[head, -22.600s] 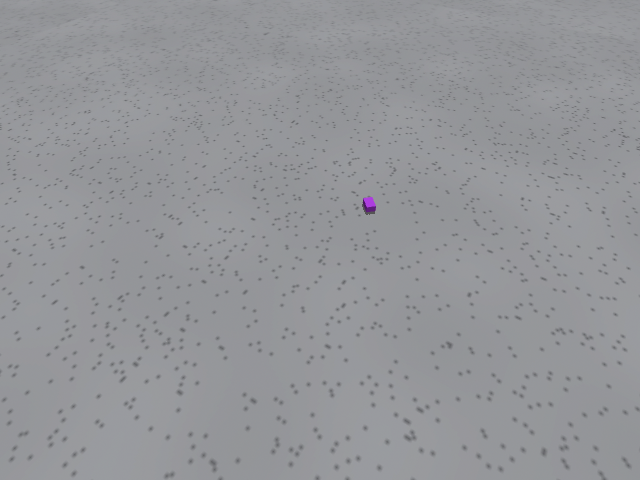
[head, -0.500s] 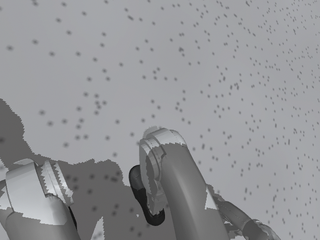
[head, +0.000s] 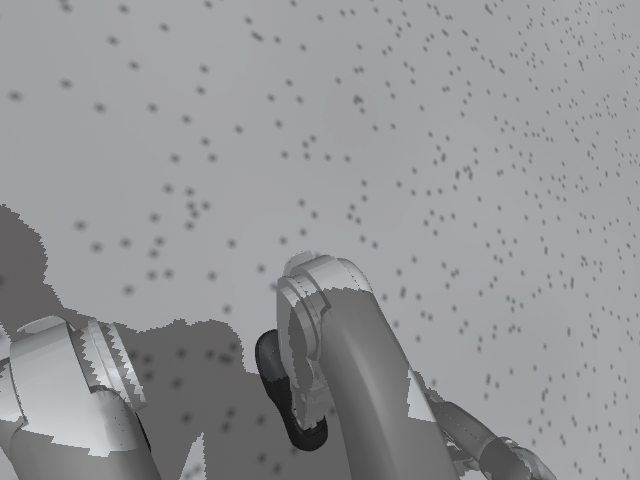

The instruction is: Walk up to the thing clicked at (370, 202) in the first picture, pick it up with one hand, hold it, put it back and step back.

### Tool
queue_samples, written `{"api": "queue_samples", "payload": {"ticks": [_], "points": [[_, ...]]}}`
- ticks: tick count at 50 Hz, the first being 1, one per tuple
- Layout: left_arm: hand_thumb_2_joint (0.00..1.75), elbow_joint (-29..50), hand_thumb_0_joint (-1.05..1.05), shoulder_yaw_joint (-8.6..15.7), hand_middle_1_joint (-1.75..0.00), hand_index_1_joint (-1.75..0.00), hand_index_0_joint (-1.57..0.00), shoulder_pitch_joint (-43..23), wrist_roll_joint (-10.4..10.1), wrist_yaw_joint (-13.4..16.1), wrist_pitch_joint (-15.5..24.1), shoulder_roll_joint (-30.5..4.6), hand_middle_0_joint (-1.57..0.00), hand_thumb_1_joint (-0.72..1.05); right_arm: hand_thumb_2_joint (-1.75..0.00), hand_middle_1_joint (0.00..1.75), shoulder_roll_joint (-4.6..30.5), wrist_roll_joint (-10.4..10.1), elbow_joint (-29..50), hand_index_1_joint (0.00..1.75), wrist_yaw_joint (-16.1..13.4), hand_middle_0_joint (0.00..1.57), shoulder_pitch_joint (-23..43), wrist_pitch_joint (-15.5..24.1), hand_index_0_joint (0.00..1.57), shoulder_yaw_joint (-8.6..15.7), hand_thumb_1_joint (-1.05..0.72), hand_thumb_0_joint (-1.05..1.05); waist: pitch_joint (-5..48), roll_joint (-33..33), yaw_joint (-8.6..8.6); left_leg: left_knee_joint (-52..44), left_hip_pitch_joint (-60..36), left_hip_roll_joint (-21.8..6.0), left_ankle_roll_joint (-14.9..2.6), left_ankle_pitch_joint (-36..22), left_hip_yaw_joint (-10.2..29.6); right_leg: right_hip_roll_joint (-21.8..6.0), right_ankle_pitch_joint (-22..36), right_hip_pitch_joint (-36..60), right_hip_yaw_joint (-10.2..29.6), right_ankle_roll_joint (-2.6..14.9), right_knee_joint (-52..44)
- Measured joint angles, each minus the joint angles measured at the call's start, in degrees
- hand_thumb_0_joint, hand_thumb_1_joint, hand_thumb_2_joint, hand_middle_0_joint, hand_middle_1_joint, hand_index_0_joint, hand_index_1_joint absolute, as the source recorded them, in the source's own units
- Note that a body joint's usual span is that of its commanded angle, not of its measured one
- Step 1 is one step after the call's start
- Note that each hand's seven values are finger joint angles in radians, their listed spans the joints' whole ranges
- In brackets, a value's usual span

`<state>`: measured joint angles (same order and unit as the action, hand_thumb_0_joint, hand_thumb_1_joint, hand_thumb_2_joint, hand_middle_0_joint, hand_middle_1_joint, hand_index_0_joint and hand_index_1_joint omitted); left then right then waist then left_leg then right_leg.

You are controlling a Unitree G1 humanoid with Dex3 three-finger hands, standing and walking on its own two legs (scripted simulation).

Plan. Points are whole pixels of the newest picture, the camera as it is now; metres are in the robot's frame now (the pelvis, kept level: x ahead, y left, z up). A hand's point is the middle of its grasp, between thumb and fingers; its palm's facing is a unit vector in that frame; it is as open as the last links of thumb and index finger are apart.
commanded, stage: close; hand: left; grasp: from above
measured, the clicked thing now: out of the picture +0.42 +0.33 -0.29
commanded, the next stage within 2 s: settle in 0.74 s
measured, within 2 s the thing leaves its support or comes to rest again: leaves its support in 1.14 s
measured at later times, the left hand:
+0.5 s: hand out of the picture +0.40 +0.33 -0.25, palm faces -0.44 -0.12 -0.89, open 7.5 cm
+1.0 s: hand out of the picture +0.41 +0.33 -0.25, palm faces -0.44 -0.13 -0.89, open 7.3 cm
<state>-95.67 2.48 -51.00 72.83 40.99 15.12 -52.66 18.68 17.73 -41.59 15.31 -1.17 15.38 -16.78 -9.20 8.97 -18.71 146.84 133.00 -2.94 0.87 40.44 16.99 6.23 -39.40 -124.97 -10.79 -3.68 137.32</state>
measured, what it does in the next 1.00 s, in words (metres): stands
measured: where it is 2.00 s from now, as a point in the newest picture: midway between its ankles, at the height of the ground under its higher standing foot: (224, 447)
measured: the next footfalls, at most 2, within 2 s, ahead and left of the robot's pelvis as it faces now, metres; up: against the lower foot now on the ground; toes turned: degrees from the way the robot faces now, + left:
none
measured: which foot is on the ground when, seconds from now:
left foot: down 0.00-1.00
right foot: down 0.00-1.00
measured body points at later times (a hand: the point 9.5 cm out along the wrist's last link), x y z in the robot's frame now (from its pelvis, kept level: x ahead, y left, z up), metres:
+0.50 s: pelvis +0.00 +0.00 +0.00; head +0.25 +0.13 +0.34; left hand +0.42 +0.33 -0.20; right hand +0.09 -0.25 -0.07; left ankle +0.07 +0.13 -0.27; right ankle +0.11 -0.12 -0.27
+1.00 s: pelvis +0.00 +0.00 +0.00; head +0.25 +0.13 +0.34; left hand +0.43 +0.33 -0.20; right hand +0.09 -0.25 -0.07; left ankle +0.07 +0.13 -0.27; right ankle +0.11 -0.12 -0.27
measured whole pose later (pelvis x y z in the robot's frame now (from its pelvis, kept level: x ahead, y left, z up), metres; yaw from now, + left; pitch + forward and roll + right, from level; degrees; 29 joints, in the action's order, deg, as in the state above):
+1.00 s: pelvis +0.00 +0.00 +0.00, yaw +0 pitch +25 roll -13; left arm -94.5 5.0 -51.6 72.9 37.0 15.9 -54.1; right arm 19.1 17.3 -41.1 14.6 -2.7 14.4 -16.2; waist -9.1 8.3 -19.0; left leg 147.3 133.8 -2.7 1.1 40.4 16.7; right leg 6.0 -39.5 -126.1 -10.6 -3.5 138.2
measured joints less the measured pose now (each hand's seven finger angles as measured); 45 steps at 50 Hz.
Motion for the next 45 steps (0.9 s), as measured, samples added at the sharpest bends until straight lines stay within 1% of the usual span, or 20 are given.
{"api": "queue_samples", "payload": {"ticks": [5, 11, 14, 19, 24, 31, 36, 45], "points": [[0.35, -0.47, 0.00, 1.07, -0.44, -0.40, -0.73, -0.37, -0.14, -0.74, -0.93, -0.56, -0.70, 0.34, -0.89, 0.30, 0.47, -0.37, 0.48, 0.30, -0.04, 0.20, -0.23, 0.16, 0.20, 0.30, -0.89, 0.00, 0.28, 0.06, -0.35, -0.12, 0.36, -0.01, -0.19, -0.13, -0.18, -0.02, 0.05, -0.26, 0.11, 0.01, -0.13], [0.28, -0.30, 0.00, 1.83, -0.39, -0.35, -0.78, -0.64, -0.13, -2.06, -0.16, -1.16, -0.75, 0.39, -0.89, 0.30, 0.90, -0.39, 0.38, 0.30, 0.05, 0.20, -0.50, -0.12, 0.20, 0.09, -0.89, 0.00, 0.15, 0.00, -0.46, 0.25, 0.45, 0.25, -0.04, -0.24, -0.03, -0.17, 0.00, -0.26, -0.01, 0.11, 0.29], [0.26, -0.26, 0.00, 1.85, -0.37, -0.33, -0.81, -0.61, -0.03, -2.53, 0.21, -1.41, -0.77, 0.42, -0.89, 0.30, 0.80, -0.20, 0.45, 0.30, -0.02, 0.20, -0.62, -0.38, 0.20, 0.05, -0.89, 0.00, 0.00, -0.12, -0.49, 0.31, 0.50, 0.28, 0.02, -0.34, 0.01, -0.18, 0.10, -0.37, -0.03, 0.15, 0.39], [0.21, 0.05, 0.01, 1.30, -0.33, -0.28, -0.83, -0.37, -0.52, -2.94, 0.80, -1.59, -0.81, 0.45, -0.89, 0.30, 0.63, -0.02, 0.47, 0.30, -0.18, 0.20, -0.73, -0.53, 0.20, -0.27, -0.89, 0.00, -0.37, -0.28, -0.44, 0.39, 0.41, 0.18, 0.09, -0.32, -0.11, -0.12, 0.17, -0.51, 0.10, 0.10, 0.61], [0.15, 0.45, 0.01, 1.46, -0.28, -0.23, -0.86, -0.30, -0.51, -2.62, 0.97, -1.50, -0.86, 0.47, -0.89, 0.30, 0.26, 0.05, 0.67, 0.30, -0.73, 0.20, -0.82, -0.85, 0.20, -0.12, -0.89, 0.00, -0.45, -0.41, -0.23, 0.10, 0.41, -0.14, 0.00, -0.16, -0.33, 0.06, 0.26, -0.75, 0.29, -0.05, 0.35], [0.09, 0.02, 0.01, 1.66, -0.20, -0.16, -0.91, -0.46, -0.30, -2.59, 1.01, -1.65, -0.91, 0.48, -0.89, 0.30, 0.29, 0.00, 0.59, 0.30, -0.65, 0.20, -0.80, -0.88, 0.20, -0.57, -0.89, 0.00, -0.22, -0.34, -0.37, 0.39, 0.32, 0.02, 0.25, 0.05, -0.10, -0.03, 0.04, -0.70, 0.12, 0.12, 0.68], [0.05, 0.46, 0.01, 2.27, -0.16, -0.12, -0.94, -0.45, 0.15, -3.04, 1.14, -1.77, -0.94, 0.48, -0.89, 0.30, 0.41, -0.03, 0.85, 0.30, -0.68, 0.20, -0.94, -0.82, 0.20, -0.21, -0.89, 0.00, -0.29, -0.39, -0.37, 0.42, 0.42, 0.10, 0.29, -0.05, -0.12, -0.10, 0.06, -0.77, 0.12, 0.21, 0.74], [0.01, 0.39, 0.01, 2.04, -0.11, -0.07, -0.97, -0.70, 0.01, -3.37, 1.02, -1.66, -0.97, 0.49, -0.89, 0.30, 0.54, -0.20, 0.48, 0.30, -0.70, 0.20, -1.16, -0.99, 0.20, 0.18, -0.89, 0.00, -0.01, -0.48, -0.39, 0.48, 0.64, 0.16, 0.28, -0.06, -0.20, -0.16, 0.00, -1.00, 0.18, 0.20, 0.88]]}}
